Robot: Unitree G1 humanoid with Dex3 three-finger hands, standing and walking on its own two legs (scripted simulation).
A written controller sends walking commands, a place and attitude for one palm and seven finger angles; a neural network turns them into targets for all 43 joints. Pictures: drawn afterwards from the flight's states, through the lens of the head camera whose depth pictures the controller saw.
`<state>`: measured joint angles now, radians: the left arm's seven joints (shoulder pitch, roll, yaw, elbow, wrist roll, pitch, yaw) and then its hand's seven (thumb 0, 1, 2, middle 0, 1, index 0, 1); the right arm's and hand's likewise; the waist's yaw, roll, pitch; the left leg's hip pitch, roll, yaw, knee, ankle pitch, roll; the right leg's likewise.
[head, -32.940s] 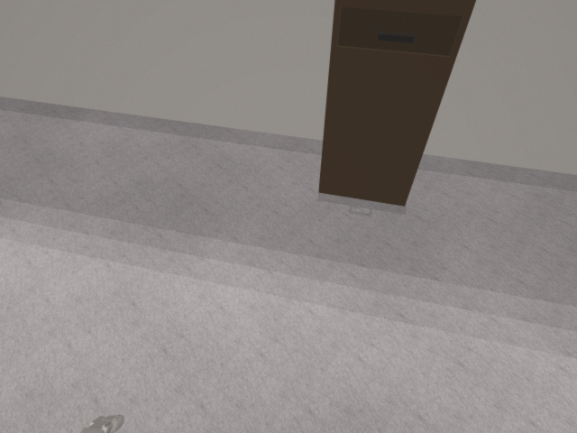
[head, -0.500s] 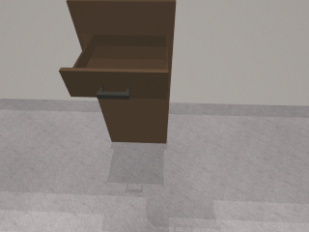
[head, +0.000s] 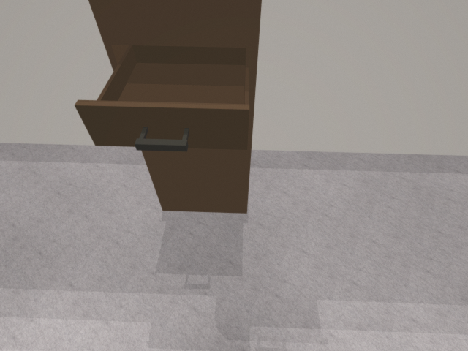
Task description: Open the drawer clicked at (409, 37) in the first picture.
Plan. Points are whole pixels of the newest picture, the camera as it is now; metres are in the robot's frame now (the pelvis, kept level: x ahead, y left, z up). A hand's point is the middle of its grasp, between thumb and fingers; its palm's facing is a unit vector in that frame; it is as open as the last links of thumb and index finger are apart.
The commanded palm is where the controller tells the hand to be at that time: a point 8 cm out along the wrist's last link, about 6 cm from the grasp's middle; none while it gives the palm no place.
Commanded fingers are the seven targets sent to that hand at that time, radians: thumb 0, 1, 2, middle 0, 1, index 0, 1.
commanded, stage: look to check the result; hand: left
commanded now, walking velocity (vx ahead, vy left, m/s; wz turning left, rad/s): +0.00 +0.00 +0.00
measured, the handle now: (163, 138) +0.54 +0.20 +0.03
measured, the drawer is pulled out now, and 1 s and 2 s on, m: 0.28 0.28 0.28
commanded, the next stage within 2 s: stand and wait in 0.38 s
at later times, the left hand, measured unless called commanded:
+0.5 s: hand out of the picture +0.01 +0.15 -0.17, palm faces +0.05 -0.98 -0.18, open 7.4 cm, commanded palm none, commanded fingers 0.00 0.90 0.90 -0.20 -0.30 -0.20 -0.30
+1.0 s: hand out of the picture +0.03 +0.15 -0.17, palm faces +0.05 -0.98 -0.18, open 7.4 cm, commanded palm none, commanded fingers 0.00 0.90 0.90 -0.20 -0.30 -0.20 -0.30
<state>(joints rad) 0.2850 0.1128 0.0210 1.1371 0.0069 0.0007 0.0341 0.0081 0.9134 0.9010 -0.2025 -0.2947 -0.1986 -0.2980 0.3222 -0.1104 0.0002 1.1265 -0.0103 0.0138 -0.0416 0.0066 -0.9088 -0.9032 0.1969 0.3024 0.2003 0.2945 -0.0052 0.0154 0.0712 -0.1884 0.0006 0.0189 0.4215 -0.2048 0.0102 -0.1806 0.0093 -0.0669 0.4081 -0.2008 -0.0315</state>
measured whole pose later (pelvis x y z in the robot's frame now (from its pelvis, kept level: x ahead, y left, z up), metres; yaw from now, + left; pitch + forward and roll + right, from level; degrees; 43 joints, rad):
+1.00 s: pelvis +0.04 -0.01 +0.00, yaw +0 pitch -1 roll +0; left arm 0.28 0.12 0.02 1.14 0.00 -0.01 0.04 0.01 0.92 0.90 -0.20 -0.29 -0.20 -0.30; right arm 0.28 -0.12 0.01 1.14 -0.01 0.01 -0.05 0.01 -0.91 -0.90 0.20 0.30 0.20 0.29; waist 0.00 0.01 0.06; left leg -0.12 0.01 0.02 0.38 -0.24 -0.01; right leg -0.12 0.02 -0.07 0.37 -0.24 -0.04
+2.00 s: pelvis +0.04 -0.02 +0.00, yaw +0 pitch -1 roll +0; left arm 0.28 0.12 0.02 1.14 0.00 -0.01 0.04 0.01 0.92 0.90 -0.20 -0.29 -0.20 -0.30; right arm 0.28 -0.12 0.01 1.14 -0.01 0.00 -0.05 0.01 -0.91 -0.90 0.20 0.30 0.20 0.29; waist 0.00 0.01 0.07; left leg -0.11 0.02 0.01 0.37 -0.24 -0.01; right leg -0.11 0.03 -0.07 0.37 -0.25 -0.05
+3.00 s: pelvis +0.03 -0.02 +0.00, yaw +0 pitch -2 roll +0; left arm 0.28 0.12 0.02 1.14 0.00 -0.01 0.04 0.01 0.91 0.90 -0.20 -0.29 -0.20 -0.30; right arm 0.29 -0.12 0.01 1.15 -0.01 0.01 -0.05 0.01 -0.91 -0.90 0.20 0.30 0.20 0.29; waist 0.00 0.01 0.07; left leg -0.12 0.02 0.01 0.37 -0.23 -0.02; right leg -0.11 0.03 -0.07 0.37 -0.23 -0.05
